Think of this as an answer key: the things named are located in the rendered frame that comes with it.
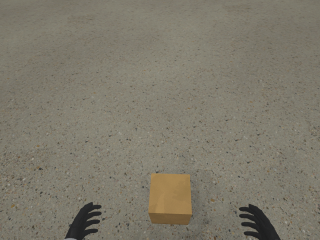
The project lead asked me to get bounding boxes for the carton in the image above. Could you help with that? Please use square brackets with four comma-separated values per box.
[148, 173, 192, 225]

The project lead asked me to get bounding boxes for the left robot hand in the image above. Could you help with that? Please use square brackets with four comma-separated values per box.
[65, 202, 102, 240]

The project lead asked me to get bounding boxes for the right robot hand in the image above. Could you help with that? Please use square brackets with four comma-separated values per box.
[239, 204, 281, 240]

